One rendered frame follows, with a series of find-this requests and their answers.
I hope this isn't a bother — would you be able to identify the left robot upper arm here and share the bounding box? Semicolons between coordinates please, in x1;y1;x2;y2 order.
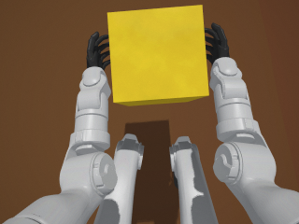
3;151;118;224

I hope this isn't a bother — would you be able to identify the robot left thigh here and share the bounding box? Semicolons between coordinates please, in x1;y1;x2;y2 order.
93;138;145;224

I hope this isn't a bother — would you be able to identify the right robot hand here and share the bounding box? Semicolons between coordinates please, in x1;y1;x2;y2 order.
204;22;230;65

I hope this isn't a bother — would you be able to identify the robot left forearm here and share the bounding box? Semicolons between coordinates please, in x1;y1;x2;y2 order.
59;66;111;185

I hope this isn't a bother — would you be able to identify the left robot hand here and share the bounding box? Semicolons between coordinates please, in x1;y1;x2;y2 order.
86;31;111;71

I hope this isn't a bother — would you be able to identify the robot left shin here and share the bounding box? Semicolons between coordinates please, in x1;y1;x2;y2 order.
114;133;139;155

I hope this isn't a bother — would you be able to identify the carton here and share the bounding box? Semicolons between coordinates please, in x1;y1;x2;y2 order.
107;5;209;106

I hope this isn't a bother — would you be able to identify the right robot upper arm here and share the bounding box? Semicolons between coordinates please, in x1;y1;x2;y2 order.
213;141;299;224

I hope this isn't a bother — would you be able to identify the robot right forearm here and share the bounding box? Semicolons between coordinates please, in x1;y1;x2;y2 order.
209;57;277;172

